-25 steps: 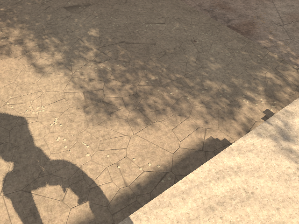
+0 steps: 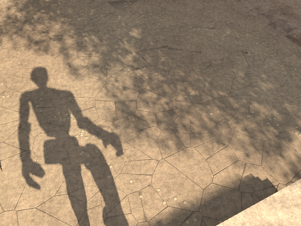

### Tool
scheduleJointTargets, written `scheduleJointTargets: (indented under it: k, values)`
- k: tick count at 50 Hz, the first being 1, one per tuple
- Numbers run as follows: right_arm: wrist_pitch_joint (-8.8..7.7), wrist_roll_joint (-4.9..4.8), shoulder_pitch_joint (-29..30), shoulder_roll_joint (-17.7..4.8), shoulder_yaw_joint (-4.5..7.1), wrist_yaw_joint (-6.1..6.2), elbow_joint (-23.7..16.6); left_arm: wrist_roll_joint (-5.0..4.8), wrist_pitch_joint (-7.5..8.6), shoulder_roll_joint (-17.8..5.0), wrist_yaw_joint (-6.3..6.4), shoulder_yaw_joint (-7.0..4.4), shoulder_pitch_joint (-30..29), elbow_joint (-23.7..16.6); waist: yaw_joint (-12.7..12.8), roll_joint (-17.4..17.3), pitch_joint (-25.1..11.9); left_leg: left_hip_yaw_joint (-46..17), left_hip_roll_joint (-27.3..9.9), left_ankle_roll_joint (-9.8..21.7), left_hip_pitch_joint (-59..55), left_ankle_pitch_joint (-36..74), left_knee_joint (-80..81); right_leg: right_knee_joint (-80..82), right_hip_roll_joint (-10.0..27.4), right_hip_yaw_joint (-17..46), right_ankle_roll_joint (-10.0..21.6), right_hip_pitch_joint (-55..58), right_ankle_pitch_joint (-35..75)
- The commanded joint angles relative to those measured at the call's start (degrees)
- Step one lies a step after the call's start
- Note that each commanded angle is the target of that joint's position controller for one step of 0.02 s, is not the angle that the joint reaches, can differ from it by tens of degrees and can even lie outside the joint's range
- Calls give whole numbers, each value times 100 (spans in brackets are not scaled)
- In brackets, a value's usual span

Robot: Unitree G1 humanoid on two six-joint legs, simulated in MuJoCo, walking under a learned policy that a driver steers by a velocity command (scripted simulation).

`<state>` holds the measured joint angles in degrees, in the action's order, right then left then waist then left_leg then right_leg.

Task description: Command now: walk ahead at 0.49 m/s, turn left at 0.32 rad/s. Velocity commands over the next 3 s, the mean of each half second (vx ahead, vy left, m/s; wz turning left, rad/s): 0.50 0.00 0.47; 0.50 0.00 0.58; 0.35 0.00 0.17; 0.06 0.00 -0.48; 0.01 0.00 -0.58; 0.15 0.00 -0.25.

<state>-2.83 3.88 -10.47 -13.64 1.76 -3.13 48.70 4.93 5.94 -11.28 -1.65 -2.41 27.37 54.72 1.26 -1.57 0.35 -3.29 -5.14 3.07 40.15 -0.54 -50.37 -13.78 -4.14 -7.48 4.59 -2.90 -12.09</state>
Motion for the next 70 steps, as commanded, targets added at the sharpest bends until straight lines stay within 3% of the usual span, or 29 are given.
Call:
scheduleJointTargets:
  k: [1, 9, 12, 14, 15, 16, 20, 22, 23, 24, 26, 28, 30, 31, 32, 34, 36, 37, 38, 41, 47, 53, 56, 57, 58, 59, 60, 62, 70]
  values:
    - [-86, 78, 199, -4, -53, -175, -227, 162, 140, -411, -171, 22, -57, -267, -113, 428, 222, -65, -57, 10, 168, 888, 618, 625, 1773, 492, 997, -54, 2263]
    - [-235, 10, 592, -340, 97, -139, -594, 127, 113, -797, 66, 60, 26, -254, -276, 548, 380, 689, 381, 215, -899, -413, 39, -544, 1825, -286, 422, 139, 4304]
    - [-482, -222, -1386, -964, 431, -6, -120, 164, 121, -1443, 23, -143, -565, -356, -1166, 432, -38, 967, 1108, 521, -3715, -455, 594, -3230, 1559, -625, 53, -1091, 5368]
    - [-478, 17, -3145, -1139, 412, 224, 424, 263, 70, -342, -385, 134, 159, -415, -1185, -1037, -1896, -2601, -560, 2626, -6908, 1358, 1773, -7638, 36, 63, -698, -3812, -2530]
    - [-661, 40, -3650, -1033, 412, 216, 683, -160, 109, -256, -451, 170, -1552, -1218, -1797, -740, -719, -3637, -924, 2314, -6702, -45, 2515, -7847, -83, 1214, -458, -5667, -2652]
    - [-818, -149, -3000, -761, 337, 190, 629, -221, 119, -440, -314, 116, -2331, -1547, -1590, -521, 368, -3604, -1045, 1908, -5348, -852, 2371, -7509, 389, 1702, -543, -6206, -2186]
    - [-593, -25, -205, 87, -157, -27, -41, 145, -176, -270, 41, 209, -1297, -1363, 223, 246, 314, -2192, -248, 1753, -415, -2015, 2658, -5605, 824, 1405, -367, -3389, -978]
    - [-609, -84, -11, -570, -18, -9, -156, 8, -223, -84, 36, 324, -1258, -1613, 436, 120, 56, -1044, 503, 1343, 1145, -2394, 2667, -4296, 631, 502, -635, -1198, -507]
    - [-636, 127, 20, -655, -20, -6, -262, 116, -183, 45, -1, 409, -795, -1439, 535, 12, -46, -852, 630, 1162, 1821, -2164, 2239, -5164, 579, 291, -636, -151, 1294]
    - [-725, 224, -309, -423, -78, 111, -168, 76, -150, -62, -44, 427, -902, -1413, 323, 313, 154, -1116, 567, 937, 1222, -2779, 1459, -4571, 993, 1317, -830, -960, 2765]
    - [-785, -78, -2172, -344, -81, 404, 223, 194, -210, -419, -125, 397, -2470, -1888, -901, -2, 346, -1879, 357, 1191, -2236, -3187, 411, -3046, 812, 1224, -790, -4280, 2293]
    - [-615, -231, -2749, -311, -80, 317, 390, 70, -232, -177, -204, 549, -3175, -1916, -1458, 120, 340, -1820, 662, 1121, -2325, -3529, 74, -460, 657, 981, -729, -3653, 3152]
    - [-402, -45, -2565, -704, -109, -18, 326, -20, -198, -162, -226, 556, -2694, -1835, -944, -105, 565, -2212, 618, 1236, -238, -4317, 121, -888, 636, 773, -712, -1153, 4005]
    - [-158, -717, -1916, -616, 172, 408, 189, -1013, -17, -831, -28, 62, -2843, -2062, -740, -343, 377, -2252, 535, 958, -987, -2913, 199, -581, 487, 1242, -565, -1144, 3279]
    - [-20, -720, -1952, -476, 97, 569, 235, -1075, 67, -904, 68, 15, -2283, -1777, -518, -408, 393, -2181, 721, 738, -1138, -2984, -717, -284, 758, 1298, -462, -750, 3469]
    - [31, -575, -2021, -21, 10, 565, 315, -731, 68, -928, 106, -163, 151, -998, 494, 33, -787, -1329, 1217, 251, -79, -4367, -3657, -1394, 1534, 1581, -451, 1853, 4553]
    - [-85, -857, -3007, 99, -92, 492, -52, -663, -54, -1539, -42, -347, 782, -634, 238, 2160, -2076, -971, 833, -171, 2357, -4473, -6993, -2205, 3115, 3491, 615, 3610, 2650]
    - [-146, -994, -2145, -53, -60, 538, -449, -744, -115, -1625, -2, -430, 665, -413, 284, 2141, -1656, -461, 488, -232, 3153, -3330, -7087, -900, 3473, 4532, 1180, 2861, -1354]
    - [-95, -917, -975, -655, 169, 696, -692, -569, -124, -729, 121, -141, -445, -814, 194, 509, -656, -220, 274, -173, 2715, -2048, -5867, -94, 2953, 3887, 896, 1259, -2040]
    - [121, -599, -775, -240, 233, 656, -773, -509, 11, -302, 208, 23, -1330, -555, -405, 678, 657, -749, -125, -189, 1530, -1169, -4082, 100, 2377, 2312, 437, -1392, -505]
    - [93, -501, 150, 189, 132, 343, -1261, -479, -62, -1020, 441, -211, -1003, -399, -139, 624, 89, -132, -44, -319, 374, 344, -211, 139, 2052, 785, 448, -1001, 1361]
    - [137, -527, 1202, -145, 213, 57, -1797, -646, -225, -1301, 384, -390, -711, -302, 147, 394, 331, 420, 155, 163, 105, -582, 979, -178, 2207, 171, 117, 187, 1916]
    - [160, -495, 64, -651, 465, 67, -1574, -613, -313, -1587, 365, -457, -769, -359, -558, 482, -468, 1084, 960, 552, -2205, -1045, 1656, -2328, 1893, -446, -131, 35, 4696]
    - [205, -516, -1144, -1186, 702, 185, -1266, -497, -265, -1474, 358, -399, -800, -502, -1084, 74, -1083, 169, 605, 905, -4397, -577, 1617, -4186, 1686, -482, -402, -1553, 3660]
    - [144, -537, -1217, -1971, 773, 221, -1234, -332, -29, -586, 186, -64, -396, -869, -511, -1586, -1830, -3388, -1200, 2037, -6419, -1239, 2415, -6439, 558, 27, -671, -4177, -1909]
    - [127, -422, -2100, -1457, 626, 252, -1120, -608, 234, -1102, 60, -164, -782, -709, -1068, -944, -2658, -4403, -1562, 2147, -6880, -1572, 3196, -7033, 500, 1250, -545, -4741, -2077]
    - [75, -316, -1647, -1259, 545, 261, -1072, -818, 254, -1259, 70, -227, -1224, -804, -983, -759, -1751, -3379, -1512, 1877, -6332, -185, 3078, -7003, 719, 1115, -506, -5230, -1649]
    - [1, -390, -284, -834, 396, 260, -1268, -567, 112, -1170, 220, -216, -1445, -745, -341, -4, -810, -1629, -986, 1339, -4101, 1970, 2897, -5961, 1192, 1020, -537, -4241, -961]
    - [-200, -279, 132, -686, 329, 420, -823, -529, -242, -650, 236, -173, -1569, -734, 79, -153, -486, 520, -377, 659, -2731, 3161, 3550, -3248, 759, 1026, -528, -2836, 1294]
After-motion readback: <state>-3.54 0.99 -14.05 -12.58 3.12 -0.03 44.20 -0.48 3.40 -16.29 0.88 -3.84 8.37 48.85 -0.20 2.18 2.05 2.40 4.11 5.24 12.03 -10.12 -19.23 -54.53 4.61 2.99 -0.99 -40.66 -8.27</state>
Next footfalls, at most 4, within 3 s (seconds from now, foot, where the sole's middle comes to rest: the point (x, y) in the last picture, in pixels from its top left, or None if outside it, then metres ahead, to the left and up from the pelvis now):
0.22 left None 0.24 0.16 -0.78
0.66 right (159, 216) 0.61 0.00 -0.94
1.14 left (87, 196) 0.71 0.38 -0.94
1.62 right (97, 153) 0.98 0.37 -0.94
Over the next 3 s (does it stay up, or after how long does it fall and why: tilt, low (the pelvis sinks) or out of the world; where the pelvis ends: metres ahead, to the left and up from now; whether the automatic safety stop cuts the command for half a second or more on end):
stays up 0.88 0.42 -0.17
